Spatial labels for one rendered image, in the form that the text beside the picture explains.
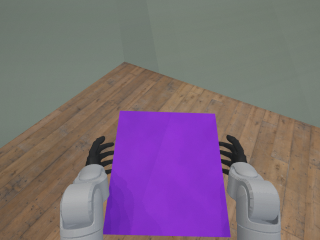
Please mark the robot right hand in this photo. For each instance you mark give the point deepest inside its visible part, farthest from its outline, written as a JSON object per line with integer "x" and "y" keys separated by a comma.
{"x": 237, "y": 154}

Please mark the carton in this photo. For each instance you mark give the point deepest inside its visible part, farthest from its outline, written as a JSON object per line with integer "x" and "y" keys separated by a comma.
{"x": 166, "y": 177}

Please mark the robot right forearm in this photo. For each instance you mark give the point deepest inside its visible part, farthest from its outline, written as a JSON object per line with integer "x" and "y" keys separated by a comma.
{"x": 258, "y": 214}

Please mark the robot left forearm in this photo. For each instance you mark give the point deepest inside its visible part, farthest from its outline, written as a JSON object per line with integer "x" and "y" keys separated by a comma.
{"x": 81, "y": 205}

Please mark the robot left hand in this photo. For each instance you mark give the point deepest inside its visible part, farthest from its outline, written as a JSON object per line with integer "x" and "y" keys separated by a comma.
{"x": 95, "y": 157}

